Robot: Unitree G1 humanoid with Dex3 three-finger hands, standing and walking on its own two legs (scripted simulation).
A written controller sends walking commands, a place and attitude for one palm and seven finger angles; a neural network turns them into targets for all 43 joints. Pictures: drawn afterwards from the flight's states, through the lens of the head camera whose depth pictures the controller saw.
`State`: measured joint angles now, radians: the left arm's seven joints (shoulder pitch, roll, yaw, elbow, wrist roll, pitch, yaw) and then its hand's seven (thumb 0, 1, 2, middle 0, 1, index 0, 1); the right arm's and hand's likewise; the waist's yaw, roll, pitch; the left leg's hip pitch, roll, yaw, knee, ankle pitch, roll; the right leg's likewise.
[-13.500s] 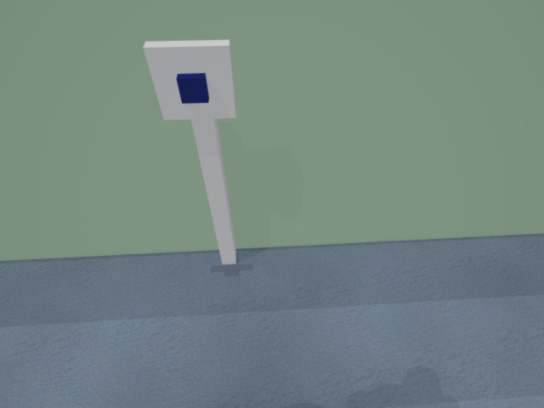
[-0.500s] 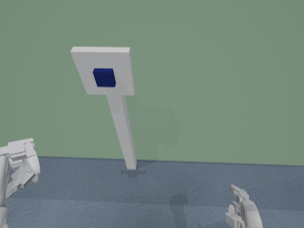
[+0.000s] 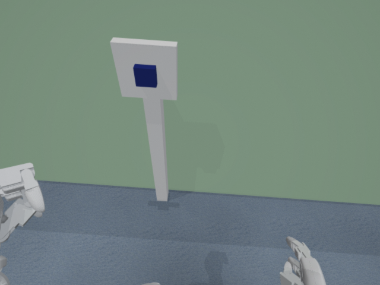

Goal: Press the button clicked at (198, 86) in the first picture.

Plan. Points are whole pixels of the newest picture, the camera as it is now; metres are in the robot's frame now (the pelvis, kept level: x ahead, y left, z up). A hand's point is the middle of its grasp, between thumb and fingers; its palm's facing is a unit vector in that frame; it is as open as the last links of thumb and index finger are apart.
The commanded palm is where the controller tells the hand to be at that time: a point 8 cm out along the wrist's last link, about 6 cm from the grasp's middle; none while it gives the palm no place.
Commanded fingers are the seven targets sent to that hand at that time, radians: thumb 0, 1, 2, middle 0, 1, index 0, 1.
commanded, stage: step back with the hand held close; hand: left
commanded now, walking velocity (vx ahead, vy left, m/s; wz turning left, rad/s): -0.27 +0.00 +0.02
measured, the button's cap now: (146, 75) +0.64 +0.18 +0.10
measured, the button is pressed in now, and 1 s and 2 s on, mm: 0 0 0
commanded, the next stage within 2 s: stop stepping back and stand still in 0.28 s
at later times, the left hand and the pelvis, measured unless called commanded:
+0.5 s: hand out of the picture +0.06 +0.26 +0.19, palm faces +0.42 -0.81 -0.42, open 3.1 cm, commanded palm +0.00 +0.29 +0.19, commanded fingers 0.00 0.90 0.90 -1.30 -1.50 -1.30 -1.50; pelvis -0.13 +0.01 +0.01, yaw +2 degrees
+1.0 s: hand out of the picture -0.03 +0.23 +0.18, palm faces +0.40 -0.81 -0.43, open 3.1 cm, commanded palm -0.09 +0.27 +0.19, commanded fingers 0.00 0.90 0.90 -1.30 -1.50 -1.30 -1.50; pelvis -0.22 -0.01 +0.01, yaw +1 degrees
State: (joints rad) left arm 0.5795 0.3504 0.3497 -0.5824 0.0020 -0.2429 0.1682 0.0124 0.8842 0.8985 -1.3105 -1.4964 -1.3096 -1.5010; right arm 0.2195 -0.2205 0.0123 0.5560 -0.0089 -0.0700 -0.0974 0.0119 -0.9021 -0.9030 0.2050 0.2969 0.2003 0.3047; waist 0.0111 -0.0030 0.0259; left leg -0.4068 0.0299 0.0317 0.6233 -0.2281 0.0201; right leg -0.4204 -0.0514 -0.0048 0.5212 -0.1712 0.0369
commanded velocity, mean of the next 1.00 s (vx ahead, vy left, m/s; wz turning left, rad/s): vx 0.01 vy -0.02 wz -0.03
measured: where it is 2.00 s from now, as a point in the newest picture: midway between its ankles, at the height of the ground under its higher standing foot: outside the picture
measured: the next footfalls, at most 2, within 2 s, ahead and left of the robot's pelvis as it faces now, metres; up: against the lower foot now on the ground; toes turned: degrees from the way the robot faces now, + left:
right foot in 0.14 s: +0.03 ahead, -0.14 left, +0.00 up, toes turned +8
left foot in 0.34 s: +0.02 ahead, +0.11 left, +0.00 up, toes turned +5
